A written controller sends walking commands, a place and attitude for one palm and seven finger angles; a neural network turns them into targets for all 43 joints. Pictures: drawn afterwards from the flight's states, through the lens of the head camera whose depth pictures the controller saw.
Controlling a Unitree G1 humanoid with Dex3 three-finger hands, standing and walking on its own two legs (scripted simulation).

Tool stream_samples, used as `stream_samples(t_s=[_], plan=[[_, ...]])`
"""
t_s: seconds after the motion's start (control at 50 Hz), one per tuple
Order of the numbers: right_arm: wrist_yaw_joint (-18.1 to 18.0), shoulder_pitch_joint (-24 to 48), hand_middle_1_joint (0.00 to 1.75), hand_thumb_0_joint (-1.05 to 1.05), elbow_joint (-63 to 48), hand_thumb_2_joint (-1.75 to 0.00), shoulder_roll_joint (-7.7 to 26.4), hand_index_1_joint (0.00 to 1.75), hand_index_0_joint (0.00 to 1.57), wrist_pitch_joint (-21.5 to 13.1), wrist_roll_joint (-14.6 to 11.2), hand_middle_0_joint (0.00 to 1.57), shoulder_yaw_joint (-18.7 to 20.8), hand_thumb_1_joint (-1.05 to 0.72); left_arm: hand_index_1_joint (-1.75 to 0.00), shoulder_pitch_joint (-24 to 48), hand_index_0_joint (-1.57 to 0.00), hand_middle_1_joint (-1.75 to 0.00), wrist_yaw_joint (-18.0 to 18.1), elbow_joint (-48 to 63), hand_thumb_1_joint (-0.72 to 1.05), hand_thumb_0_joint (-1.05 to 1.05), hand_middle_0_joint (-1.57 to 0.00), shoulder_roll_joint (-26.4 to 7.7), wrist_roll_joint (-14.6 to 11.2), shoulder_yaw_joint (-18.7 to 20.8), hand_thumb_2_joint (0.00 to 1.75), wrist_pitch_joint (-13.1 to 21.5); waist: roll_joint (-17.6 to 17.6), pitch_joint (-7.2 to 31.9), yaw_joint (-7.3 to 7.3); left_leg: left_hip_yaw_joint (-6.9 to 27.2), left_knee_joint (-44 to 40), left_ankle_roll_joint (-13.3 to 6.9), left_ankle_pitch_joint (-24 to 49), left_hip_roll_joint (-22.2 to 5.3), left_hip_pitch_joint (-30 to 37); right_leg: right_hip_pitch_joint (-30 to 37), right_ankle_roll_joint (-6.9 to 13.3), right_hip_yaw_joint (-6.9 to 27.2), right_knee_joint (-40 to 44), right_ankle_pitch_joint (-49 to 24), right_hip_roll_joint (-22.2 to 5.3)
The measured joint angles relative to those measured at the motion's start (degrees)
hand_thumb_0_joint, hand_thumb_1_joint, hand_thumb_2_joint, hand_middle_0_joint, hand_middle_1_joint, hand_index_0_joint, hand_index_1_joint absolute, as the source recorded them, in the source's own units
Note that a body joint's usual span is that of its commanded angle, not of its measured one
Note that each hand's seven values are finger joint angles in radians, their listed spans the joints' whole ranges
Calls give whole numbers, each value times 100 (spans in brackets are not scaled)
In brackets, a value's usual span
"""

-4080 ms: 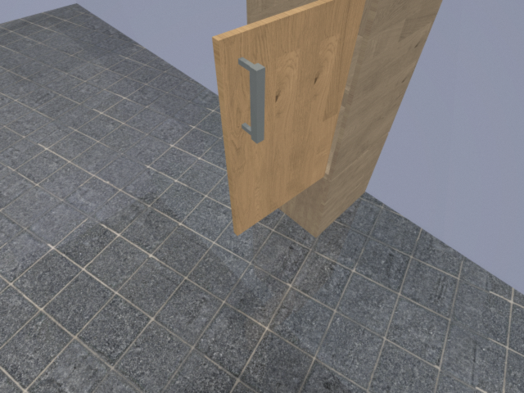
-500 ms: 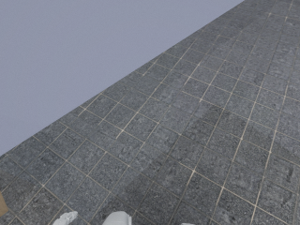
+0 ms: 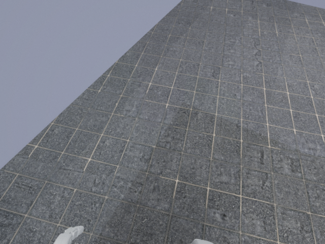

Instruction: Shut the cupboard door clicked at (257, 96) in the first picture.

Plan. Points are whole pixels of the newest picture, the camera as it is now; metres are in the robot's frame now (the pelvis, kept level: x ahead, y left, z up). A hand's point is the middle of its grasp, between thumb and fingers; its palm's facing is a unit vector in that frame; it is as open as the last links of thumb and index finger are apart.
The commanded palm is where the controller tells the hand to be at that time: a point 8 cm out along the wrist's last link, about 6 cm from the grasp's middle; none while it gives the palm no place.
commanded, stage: walk around to get in front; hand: left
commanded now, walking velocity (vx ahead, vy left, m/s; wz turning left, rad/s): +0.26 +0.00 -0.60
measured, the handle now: out of the picture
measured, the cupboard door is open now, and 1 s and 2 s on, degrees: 86 86 86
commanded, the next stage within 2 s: walk to a spot facing it in 1.38 s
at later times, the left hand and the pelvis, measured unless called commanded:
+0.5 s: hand (104, 220) +0.19 +0.18 -0.18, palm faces -0.26 -0.95 -0.17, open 7.4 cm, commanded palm none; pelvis +0.11 -0.01 +0.00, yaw -18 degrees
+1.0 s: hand (179, 145) +0.44 -0.04 -0.15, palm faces -0.52 -0.83 -0.20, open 7.3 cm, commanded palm none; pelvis +0.26 -0.14 +0.01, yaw -30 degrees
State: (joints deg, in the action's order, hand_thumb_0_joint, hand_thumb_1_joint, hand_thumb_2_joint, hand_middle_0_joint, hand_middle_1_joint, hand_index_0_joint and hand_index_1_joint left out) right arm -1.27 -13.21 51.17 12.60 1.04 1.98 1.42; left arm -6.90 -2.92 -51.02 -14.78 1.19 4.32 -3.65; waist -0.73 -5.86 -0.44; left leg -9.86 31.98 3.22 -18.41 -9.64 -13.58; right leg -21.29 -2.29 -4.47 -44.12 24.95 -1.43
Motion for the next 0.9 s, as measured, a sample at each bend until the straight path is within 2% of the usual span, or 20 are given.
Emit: stream_samples(t_s=[0.04, 0.08, 0.1, 0.14, 0.18, 0.28, 0.36, 0.38, 0.4, 0.44, 0.48, 0.54, 0.62, 0.72, 0.76, 0.78, 0.8, 0.84, 0.86, 0.9], plan=[[35, -98, 30, 0, -9, -89, 69, 30, 20, 43, -45, 20, 48, -90, -30, -49, -19, -30, -6, 55, 91, 0, -20, -41, 15, -30, 90, 91, 4, 80, -32, -121, 465, 77, -244, -70, -145, 396, 158, 5, 958, -770, -40], [37, -3, 30, 0, 78, -89, 202, 30, 20, 177, -84, 20, 105, -90, -30, -34, -19, -30, 72, 14, 91, 0, -20, 30, 15, -48, 90, 210, -125, 23, -46, 262, 1609, 93, -1071, 3, -563, 299, 314, 80, 740, -699, 54], [38, 35, 30, 0, 118, -89, 251, 30, 20, 239, -98, 20, 125, -90, -30, -54, -20, -30, 104, 5, 91, 0, -20, 69, 5, -67, 90, 231, -158, 11, -57, 459, 2167, 81, -1216, 107, -795, 316, 351, 109, 718, -599, 80], [78, 103, 30, 0, 175, -89, 298, 30, 20, 285, -89, 20, 161, -90, -30, -154, -20, -30, 164, -13, 91, 0, -20, 135, 8, -72, 90, 247, -136, 33, -37, 633, 2883, 86, -1016, 267, -1170, 434, 373, 213, 933, -594, 116], [135, 178, 30, 1, 166, -90, 303, 30, 20, 264, -67, 20, 177, -91, -30, -292, -20, -30, 197, -69, 91, 0, -20, 171, 11, -80, 90, 286, -48, 71, -13, 655, 3018, 124, -688, 361, -1384, 581, 359, 361, 1263, -750, 138], [202, 378, 30, 1, 26, -90, 219, 30, 20, 82, -71, 20, 179, -91, -30, -629, -20, -30, 155, -284, 90, 0, -20, 199, 36, -114, 90, 390, 200, 135, 86, 644, 1844, 172, -368, 555, -1328, 874, 360, 762, 1779, -930, 166], [198, 468, 30, 0, -55, -90, 129, 30, 20, -106, -95, 20, 122, -91, -30, -884, -20, -30, 111, -459, 90, 0, -21, 178, 41, -78, 90, 364, 355, 222, 206, 591, 475, 116, -80, 732, -830, 982, 267, 1073, 1604, -678, 201], [183, 445, 30, 0, -103, -90, 140, 30, 20, -185, -90, 20, 90, -91, -30, -972, -20, -30, 100, -481, 90, 0, -21, 182, 33, -66, 90, 340, 329, 284, 210, 573, 25, 80, -58, 721, -611, 930, 250, 1136, 1390, -518, 260], [158, 420, 30, 0, -146, -90, 162, 30, 20, -280, -52, 20, 74, -90, -30, -1021, -20, -30, 85, -514, 90, 0, -21, 196, 9, -54, 90, 303, 248, 341, 177, 574, -94, -65, 342, 661, -578, 749, 260, 1087, 880, -139, 335], [99, 369, 30, 0, -159, -90, 79, 30, 20, -367, -1, 20, 29, -90, -30, -974, -20, -30, 48, -598, 90, 0, -21, 139, 9, -20, 90, 205, 297, 318, 160, 418, 180, -271, 346, 597, -521, 251, 271, 869, -535, 296, 275], [92, 191, 30, 0, -153, -90, -34, 30, 20, -395, 27, 20, -26, -90, -30, -878, -20, -30, -8, -605, 91, 1, -20, 55, 60, 40, 90, 184, 365, 328, 136, 273, 56, -307, 155, 529, -284, -257, 252, 594, -1607, 137, 130], [56, -121, 30, 0, -15, -89, -159, 30, 20, -422, 24, 20, -79, -90, -30, -602, -19, -30, -91, -496, 91, 1, -20, -21, 100, 104, 90, 182, 380, 279, 126, 111, -443, -205, 207, 433, 143, -839, 156, 299, -2154, -463, -125], [40, -503, 30, 0, 256, -89, -195, 30, 20, -423, 22, 20, -78, -90, -30, -230, -19, -30, -141, -319, 91, 1, -20, 5, 84, 65, 90, 207, 239, 188, 52, -183, -887, -120, 172, 273, 659, -1209, 110, 73, -1441, -846, -325], [77, -944, 30, 0, 550, -89, -100, 30, 20, -336, 50, 20, -5, -90, -30, 215, -19, -30, -157, -210, 91, 0, -20, 39, 80, 0, 90, 222, 101, 97, -217, -604, -867, 122, -257, 115, 1199, -1013, 228, -215, 71, -992, -310], [92, -1139, 30, 0, 659, -90, -46, 30, 20, -288, 40, 20, 8, -90, -30, 358, -19, -30, -151, -143, 91, 0, -20, 29, 83, -25, 90, 293, 44, 71, -303, -689, -496, 248, -600, -23, 1290, -690, 369, -352, 575, -981, -174], [107, -1248, 30, 0, 721, -90, -52, 30, 20, -257, 12, 20, 5, -90, -30, 404, -19, -30, -143, -90, 91, 0, -20, -10, 89, -37, 90, 380, 98, 79, -322, -681, 8, 242, -801, -86, 1176, -465, 501, -355, 835, -989, -147], [124, -1250, 30, 0, 799, -90, -52, 30, 20, -191, -38, 20, -7, -90, -30, 445, -19, -30, -98, -46, 91, 0, -20, -24, 86, -21, 90, 497, 160, 60, -277, -491, 941, 190, -1018, -86, 863, -515, 617, -306, 706, -1335, -149], [143, -1019, 30, 0, 915, -90, 11, 30, 20, -53, -103, 20, 6, -90, -30, 472, -19, -30, 27, -45, 91, 0, -20, 59, 2, -23, 90, 618, 69, -97, -309, 216, 2852, 38, -1073, 13, 59, -441, 705, -319, 392, -1145, -35], [143, -889, 30, 1, 923, -90, 30, 30, 20, -28, -112, 20, 30, -90, -30, 436, -19, -30, 74, -69, 91, 0, -20, 107, -22, -49, 90, 617, 22, -132, -331, 410, 3415, -1, -910, 56, -305, -299, 710, -331, 474, -1047, 29], [137, -615, 30, 1, 867, -90, 27, 30, 20, -27, -82, 20, 61, -91, -30, 288, -19, -30, 141, -151, 91, 0, -20, 195, -30, -100, 90, 591, 1, -106, -359, 553, 3755, -6, -496, 82, -914, 12, 678, -308, 876, -1054, 138]])
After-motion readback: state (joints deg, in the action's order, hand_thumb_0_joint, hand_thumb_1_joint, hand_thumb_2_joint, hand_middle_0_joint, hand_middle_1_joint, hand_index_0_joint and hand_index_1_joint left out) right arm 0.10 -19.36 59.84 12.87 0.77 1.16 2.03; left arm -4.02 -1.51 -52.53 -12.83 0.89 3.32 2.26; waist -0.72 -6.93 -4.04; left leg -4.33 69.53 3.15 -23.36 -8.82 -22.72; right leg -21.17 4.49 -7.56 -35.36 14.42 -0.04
